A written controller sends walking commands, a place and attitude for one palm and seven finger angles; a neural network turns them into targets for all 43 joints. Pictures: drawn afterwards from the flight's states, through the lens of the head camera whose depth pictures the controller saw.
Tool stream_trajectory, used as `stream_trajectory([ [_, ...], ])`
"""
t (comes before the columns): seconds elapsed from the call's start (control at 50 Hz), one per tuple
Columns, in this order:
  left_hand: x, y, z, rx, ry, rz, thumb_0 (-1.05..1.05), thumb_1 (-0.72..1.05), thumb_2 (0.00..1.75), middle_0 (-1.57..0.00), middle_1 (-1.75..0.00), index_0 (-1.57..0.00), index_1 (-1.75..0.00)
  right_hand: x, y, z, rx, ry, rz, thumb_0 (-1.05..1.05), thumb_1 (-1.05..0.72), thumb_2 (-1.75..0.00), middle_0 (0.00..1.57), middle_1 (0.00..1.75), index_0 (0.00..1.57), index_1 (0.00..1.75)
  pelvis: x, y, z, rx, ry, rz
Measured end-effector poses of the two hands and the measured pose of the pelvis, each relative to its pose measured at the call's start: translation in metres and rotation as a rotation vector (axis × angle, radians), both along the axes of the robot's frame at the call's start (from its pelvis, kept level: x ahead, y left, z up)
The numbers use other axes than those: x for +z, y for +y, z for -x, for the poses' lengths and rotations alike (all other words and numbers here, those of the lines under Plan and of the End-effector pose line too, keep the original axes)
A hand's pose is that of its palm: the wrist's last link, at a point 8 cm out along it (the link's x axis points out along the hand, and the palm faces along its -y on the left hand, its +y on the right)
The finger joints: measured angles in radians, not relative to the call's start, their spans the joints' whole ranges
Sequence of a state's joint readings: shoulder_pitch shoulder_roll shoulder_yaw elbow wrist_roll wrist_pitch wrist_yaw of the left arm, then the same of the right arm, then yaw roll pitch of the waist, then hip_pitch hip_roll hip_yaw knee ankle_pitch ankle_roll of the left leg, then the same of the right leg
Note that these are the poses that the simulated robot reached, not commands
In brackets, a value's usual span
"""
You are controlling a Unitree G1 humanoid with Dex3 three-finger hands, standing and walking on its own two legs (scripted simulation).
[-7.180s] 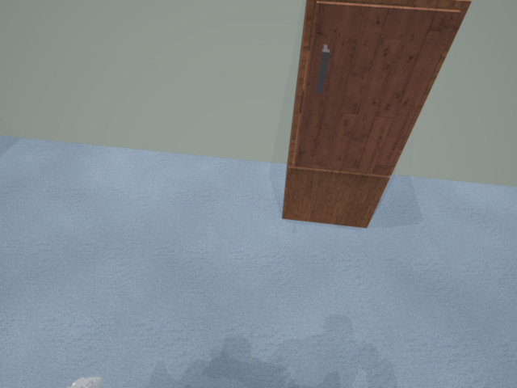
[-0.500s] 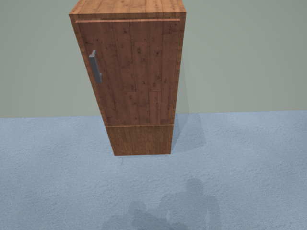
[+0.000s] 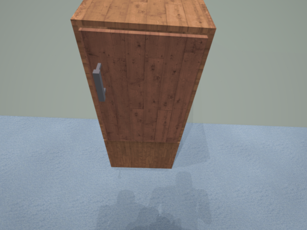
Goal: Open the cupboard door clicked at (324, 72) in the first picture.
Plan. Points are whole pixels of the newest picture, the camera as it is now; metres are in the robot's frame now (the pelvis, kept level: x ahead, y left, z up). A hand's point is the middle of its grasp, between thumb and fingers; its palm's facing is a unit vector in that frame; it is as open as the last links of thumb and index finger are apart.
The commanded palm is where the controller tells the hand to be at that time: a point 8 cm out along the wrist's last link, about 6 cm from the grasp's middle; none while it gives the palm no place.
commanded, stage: come to a stop and stand still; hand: left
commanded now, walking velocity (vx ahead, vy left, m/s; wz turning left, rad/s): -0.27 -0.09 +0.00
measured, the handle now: (100, 82) +0.55 +0.23 +0.04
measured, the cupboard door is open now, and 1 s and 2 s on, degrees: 0 0 0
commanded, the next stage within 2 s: look again from close up in 0.90 s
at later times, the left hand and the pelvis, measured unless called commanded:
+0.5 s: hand out of the picture +0.07 +0.13 -0.15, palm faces +0.06 -0.96 -0.27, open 7.4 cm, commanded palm none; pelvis -0.01 -0.06 +0.00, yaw +1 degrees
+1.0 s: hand out of the picture -0.03 +0.15 -0.17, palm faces +0.04 -0.98 -0.17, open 7.4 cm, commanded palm none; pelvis -0.02 -0.03 +0.00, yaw +1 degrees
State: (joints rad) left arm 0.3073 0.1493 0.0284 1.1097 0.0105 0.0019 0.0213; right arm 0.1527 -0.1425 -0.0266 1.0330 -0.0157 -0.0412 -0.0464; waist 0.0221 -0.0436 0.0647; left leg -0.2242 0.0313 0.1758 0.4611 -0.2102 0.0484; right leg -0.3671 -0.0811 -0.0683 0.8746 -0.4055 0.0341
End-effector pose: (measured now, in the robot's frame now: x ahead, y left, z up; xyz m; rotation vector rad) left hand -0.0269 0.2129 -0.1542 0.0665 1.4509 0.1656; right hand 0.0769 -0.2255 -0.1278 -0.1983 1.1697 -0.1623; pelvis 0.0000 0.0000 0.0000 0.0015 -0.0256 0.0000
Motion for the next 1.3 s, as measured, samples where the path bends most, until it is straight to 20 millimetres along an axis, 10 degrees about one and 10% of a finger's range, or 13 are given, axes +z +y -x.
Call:
stream_trajectory([
  [0.16, 0.012, 0.002, -0.079, -0.056, -0.133, -0.097, 0.01, 0.92, 0.9, -0.2, -0.3, -0.2, -0.3, -0.017, -0.029, 0.013, -0.046, 0.109, -0.029, -0.01, -0.93, -0.9, 0.2, 0.3, 0.2, 0.3, -0.003, -0.025, -0.013, -0.004, -0.003, -0.011],
  [0.3, 0.027, -0.018, -0.102, -0.1, -0.209, -0.168, 0.01, 0.91, 0.9, -0.2, -0.3, -0.2, -0.3, -0.038, -0.062, 0.022, -0.074, 0.147, -0.077, 0.0, -0.91, -0.9, 0.2, 0.3, 0.2, 0.3, -0.01, -0.053, -0.011, -0.002, 0.001, -0.031],
  [0.56, 0.038, -0.035, -0.065, -0.051, -0.229, -0.133, 0.01, 0.9, 0.9, -0.21, -0.3, -0.21, -0.3, -0.022, -0.073, 0.045, -0.012, 0.162, -0.069, 0.0, -0.91, -0.9, 0.2, 0.3, 0.19, 0.3, 0.004, -0.057, 0.016, 0.013, 0.014, -0.051],
  [0.8, 0.008, 0.004, 0.01, 0.002, -0.065, -0.052, 0.01, 0.91, 0.9, -0.2, -0.3, -0.2, -0.3, -0.003, -0.027, 0.096, -0.015, 0.162, -0.012, 0.0, -0.91, -0.9, 0.2, 0.3, 0.19, 0.3, 0.004, -0.024, 0.032, 0.021, 0.022, 0.008],
  [1.0, 0.009, -0.018, 0.006, -0.035, 0.004, -0.024, 0.01, 0.91, 0.9, -0.2, -0.3, -0.2, -0.3, -0.013, -0.007, 0.136, -0.084, 0.308, -0.08, 0.0, -0.9, -0.9, 0.2, 0.3, 0.2, 0.3, 0.003, -0.032, 0.017, 0.011, 0.041, -0.014],
  [1.3, 0.004, -0.037, -0.015, -0.058, -0.074, -0.055, 0.02, 0.94, 0.9, -0.21, -0.3, -0.2, -0.3, -0.028, -0.03, 0.082, -0.047, 0.173, -0.06, 0.02, -0.93, -0.9, 0.2, 0.3, 0.2, 0.3, -0.007, -0.039, 0.006, 0.004, -0.002, 0.006],
])
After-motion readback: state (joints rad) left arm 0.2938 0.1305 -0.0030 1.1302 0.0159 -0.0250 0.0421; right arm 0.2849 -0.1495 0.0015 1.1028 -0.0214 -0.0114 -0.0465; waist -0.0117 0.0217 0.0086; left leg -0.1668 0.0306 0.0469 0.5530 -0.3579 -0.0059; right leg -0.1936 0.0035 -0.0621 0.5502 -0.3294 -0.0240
